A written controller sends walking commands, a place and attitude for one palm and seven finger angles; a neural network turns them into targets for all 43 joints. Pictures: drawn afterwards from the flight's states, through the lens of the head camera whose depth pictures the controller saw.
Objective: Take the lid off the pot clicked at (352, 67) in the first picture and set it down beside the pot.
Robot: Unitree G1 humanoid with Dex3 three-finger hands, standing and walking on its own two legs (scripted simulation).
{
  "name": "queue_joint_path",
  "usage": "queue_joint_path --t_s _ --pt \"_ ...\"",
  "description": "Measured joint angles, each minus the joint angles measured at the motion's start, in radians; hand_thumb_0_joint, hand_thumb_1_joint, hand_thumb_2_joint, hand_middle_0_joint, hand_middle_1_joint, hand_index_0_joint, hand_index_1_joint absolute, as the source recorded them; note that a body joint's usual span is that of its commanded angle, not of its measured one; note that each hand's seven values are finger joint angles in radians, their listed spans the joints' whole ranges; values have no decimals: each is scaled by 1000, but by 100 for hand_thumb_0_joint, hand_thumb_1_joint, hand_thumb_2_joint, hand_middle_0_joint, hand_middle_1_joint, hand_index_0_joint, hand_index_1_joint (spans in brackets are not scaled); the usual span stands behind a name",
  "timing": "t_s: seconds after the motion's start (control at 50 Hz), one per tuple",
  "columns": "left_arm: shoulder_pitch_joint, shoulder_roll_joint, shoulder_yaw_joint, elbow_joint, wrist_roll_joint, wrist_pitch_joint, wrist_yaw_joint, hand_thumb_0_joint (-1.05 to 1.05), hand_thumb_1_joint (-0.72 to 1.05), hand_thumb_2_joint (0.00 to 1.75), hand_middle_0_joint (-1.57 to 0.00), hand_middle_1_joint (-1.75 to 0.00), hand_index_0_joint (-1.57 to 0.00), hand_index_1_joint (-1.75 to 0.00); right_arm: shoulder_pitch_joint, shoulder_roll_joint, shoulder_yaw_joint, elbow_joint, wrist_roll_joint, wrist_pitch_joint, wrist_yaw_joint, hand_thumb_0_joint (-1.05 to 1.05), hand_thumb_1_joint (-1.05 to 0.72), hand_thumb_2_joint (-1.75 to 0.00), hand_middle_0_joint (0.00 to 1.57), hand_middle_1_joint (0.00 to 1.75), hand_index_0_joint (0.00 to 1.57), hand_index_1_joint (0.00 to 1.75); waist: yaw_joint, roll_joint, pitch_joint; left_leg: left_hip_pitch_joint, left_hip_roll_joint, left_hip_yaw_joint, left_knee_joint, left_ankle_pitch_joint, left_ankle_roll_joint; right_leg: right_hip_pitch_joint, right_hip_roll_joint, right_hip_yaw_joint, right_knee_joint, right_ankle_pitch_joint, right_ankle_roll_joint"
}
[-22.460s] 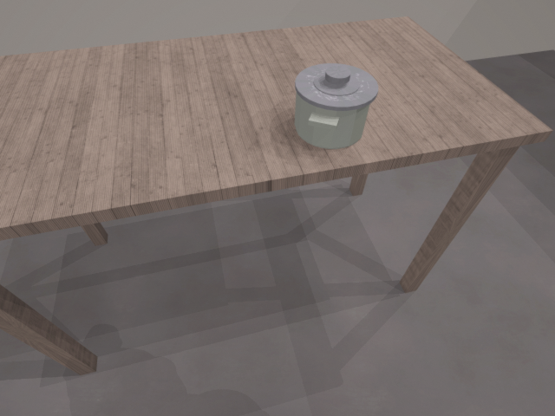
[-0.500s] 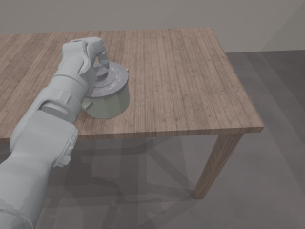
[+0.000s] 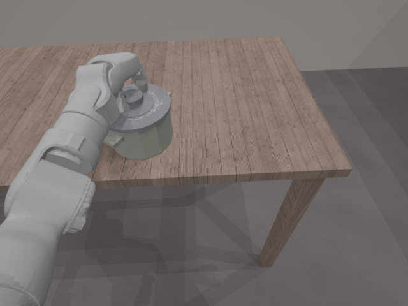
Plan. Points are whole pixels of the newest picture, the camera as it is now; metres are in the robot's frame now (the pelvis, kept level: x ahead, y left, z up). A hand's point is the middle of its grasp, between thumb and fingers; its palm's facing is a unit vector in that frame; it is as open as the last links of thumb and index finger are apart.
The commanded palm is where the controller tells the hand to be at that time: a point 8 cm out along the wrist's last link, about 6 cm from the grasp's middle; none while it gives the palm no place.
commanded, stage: raise the hand to come down again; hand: left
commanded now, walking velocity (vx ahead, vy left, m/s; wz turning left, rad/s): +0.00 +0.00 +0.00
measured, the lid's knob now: (132, 97) +0.50 +0.14 +0.16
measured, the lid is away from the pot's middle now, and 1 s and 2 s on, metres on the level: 0.00 0.00 0.00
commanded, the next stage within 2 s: move the open hand above the knob in 1.14 s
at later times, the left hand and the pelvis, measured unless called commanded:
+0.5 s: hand (123, 88) +0.48 +0.15 +0.20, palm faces -0.27 -0.06 -0.96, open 10.3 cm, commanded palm +0.46 +0.15 +0.26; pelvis +0.01 +0.00 +0.00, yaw +0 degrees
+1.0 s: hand (116, 82) +0.47 +0.15 +0.22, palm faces -0.26 -0.07 -0.96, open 10.2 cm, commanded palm +0.46 +0.15 +0.28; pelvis +0.00 +0.00 +0.00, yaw +0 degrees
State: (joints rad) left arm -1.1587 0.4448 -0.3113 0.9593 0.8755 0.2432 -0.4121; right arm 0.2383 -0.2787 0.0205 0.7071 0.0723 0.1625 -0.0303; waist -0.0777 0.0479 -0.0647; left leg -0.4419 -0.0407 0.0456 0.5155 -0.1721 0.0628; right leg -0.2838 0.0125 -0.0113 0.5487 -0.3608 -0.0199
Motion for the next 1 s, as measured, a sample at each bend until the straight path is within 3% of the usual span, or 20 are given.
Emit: queue_joint_path --t_s 0.42,1.0 --pt "-22 -15 15 14 17 40 1 0 -20 121 -70 -33 -70 -33 -36 8 12 1 0 -15 -1 0 -91 -89 20 30 20 30 5 10 -1 21 -4 5 -31 8 1 17 -4 7 -28 9 3" --pt "-34 2 -3 -43 12 78 -55 0 -21 122 -81 -9 -81 -8 -45 -1 9 -4 0 -8 7 0 -91 -89 20 30 20 30 15 11 -2 44 -6 -5 -37 12 -2 43 -4 -2 -34 10 0"
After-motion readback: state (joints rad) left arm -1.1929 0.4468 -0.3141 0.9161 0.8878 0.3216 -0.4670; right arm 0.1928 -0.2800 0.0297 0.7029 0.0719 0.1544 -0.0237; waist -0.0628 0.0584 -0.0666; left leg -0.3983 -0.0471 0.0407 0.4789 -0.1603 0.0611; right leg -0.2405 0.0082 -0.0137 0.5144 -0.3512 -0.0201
